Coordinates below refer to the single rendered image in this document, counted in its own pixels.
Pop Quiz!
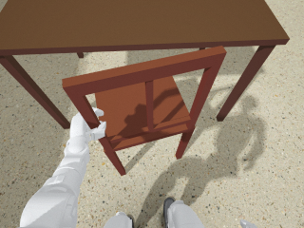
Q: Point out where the robot left hand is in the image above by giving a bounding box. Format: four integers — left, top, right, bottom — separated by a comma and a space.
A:
69, 107, 106, 142

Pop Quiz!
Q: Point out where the robot left thigh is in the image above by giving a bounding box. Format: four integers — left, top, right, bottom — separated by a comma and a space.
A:
104, 215, 132, 228

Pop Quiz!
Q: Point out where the robot right thigh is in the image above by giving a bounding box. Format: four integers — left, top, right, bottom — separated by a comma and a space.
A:
167, 204, 205, 228

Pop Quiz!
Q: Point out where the robot thigh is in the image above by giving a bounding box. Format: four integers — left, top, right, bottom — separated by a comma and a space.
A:
104, 215, 132, 228
167, 204, 205, 228

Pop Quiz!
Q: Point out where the table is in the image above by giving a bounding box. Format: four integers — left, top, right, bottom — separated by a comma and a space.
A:
0, 0, 290, 129

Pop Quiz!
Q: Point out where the robot left forearm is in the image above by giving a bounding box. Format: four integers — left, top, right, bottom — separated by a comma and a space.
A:
20, 136, 90, 227

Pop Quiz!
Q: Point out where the left robot upper arm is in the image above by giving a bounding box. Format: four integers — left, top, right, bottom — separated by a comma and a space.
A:
17, 192, 78, 228

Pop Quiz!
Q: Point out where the chair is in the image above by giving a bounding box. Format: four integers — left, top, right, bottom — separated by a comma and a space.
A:
62, 46, 227, 176

